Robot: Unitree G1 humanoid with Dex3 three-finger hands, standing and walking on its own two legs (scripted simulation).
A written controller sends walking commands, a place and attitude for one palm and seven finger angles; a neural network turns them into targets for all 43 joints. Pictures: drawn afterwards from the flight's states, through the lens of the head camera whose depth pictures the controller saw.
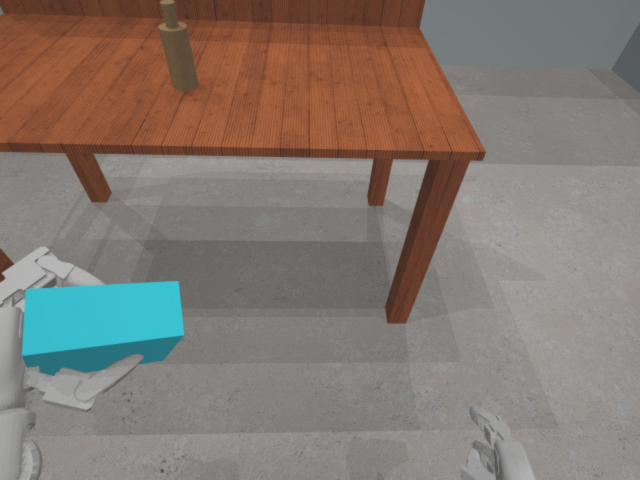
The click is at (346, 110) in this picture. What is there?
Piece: table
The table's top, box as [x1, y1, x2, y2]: [0, 13, 485, 160]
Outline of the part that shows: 0,15 0,151 482,160 485,153 482,145 419,28 178,19 178,21 182,21 187,25 198,79 198,85 194,89 181,91 175,89 172,86 157,27 160,23 164,22 164,19 3,13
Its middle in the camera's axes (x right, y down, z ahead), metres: -0.35 -0.46 +1.07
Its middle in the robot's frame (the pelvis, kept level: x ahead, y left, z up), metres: +1.10 +0.41 -0.02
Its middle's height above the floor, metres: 0.75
